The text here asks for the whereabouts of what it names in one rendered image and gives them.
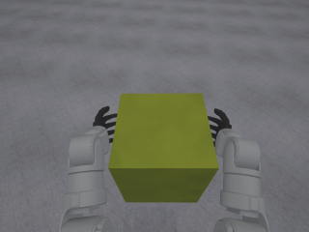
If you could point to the left robot upper arm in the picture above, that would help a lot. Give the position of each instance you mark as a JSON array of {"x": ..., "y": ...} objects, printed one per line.
[{"x": 97, "y": 223}]

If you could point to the carton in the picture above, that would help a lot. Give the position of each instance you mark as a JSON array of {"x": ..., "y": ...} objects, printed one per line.
[{"x": 162, "y": 149}]

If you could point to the right robot forearm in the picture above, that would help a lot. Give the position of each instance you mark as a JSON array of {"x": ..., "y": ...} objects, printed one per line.
[{"x": 242, "y": 193}]

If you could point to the robot right hand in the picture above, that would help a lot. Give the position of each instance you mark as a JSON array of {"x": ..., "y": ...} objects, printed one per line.
[{"x": 224, "y": 123}]

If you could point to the robot left hand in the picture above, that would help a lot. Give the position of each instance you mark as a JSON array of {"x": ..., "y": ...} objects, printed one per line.
[{"x": 100, "y": 120}]

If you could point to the left robot forearm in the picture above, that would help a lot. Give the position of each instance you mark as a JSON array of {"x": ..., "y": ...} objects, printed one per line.
[{"x": 85, "y": 190}]

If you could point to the right robot upper arm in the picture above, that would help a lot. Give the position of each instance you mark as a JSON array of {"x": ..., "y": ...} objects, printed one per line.
[{"x": 229, "y": 224}]

